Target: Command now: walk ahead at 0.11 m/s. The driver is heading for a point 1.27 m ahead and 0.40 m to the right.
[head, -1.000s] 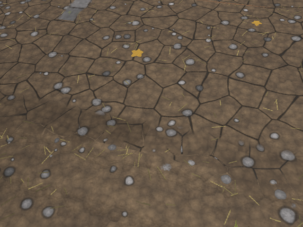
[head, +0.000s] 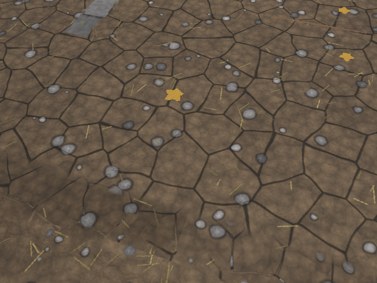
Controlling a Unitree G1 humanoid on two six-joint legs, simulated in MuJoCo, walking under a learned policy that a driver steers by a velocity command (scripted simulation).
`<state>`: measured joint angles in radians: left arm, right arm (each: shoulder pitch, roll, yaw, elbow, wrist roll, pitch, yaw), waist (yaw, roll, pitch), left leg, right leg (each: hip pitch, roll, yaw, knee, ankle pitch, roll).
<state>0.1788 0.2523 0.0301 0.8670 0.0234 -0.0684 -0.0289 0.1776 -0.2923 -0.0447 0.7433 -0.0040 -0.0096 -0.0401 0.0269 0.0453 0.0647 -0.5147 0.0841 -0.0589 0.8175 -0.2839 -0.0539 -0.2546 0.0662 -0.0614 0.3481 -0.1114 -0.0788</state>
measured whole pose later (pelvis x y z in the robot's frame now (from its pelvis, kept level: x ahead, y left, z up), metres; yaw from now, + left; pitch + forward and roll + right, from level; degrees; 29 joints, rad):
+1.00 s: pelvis +0.40 +0.03 -0.02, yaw -1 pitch +1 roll +0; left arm 0.38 0.28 0.04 0.94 -0.03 -0.06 0.00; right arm 0.07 -0.26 -0.04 0.73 0.01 -0.09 0.03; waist 0.05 -0.01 0.06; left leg -0.42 -0.03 0.07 0.55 -0.15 0.06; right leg -0.22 0.00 0.06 1.10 -0.46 -0.04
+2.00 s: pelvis +0.96 -0.12 -0.02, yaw -34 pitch +3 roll +1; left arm 0.36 0.30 0.09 0.74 -0.02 -0.02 0.03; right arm 0.02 -0.28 -0.05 0.71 -0.02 -0.13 0.02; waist 0.07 -0.01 0.02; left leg -0.47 -0.03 -0.01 0.53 -0.11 0.02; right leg -0.18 0.10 0.23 0.86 -0.56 -0.03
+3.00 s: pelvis +1.17 -0.34 -0.01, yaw -61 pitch +1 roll +0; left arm 0.27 0.30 0.05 0.71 0.00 0.03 0.04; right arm 0.07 -0.24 -0.03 0.81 -0.02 -0.06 0.04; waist 0.01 -0.03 0.05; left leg -0.39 -0.02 0.04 0.50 -0.13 0.04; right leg -0.32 0.02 0.11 0.97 -0.59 0.06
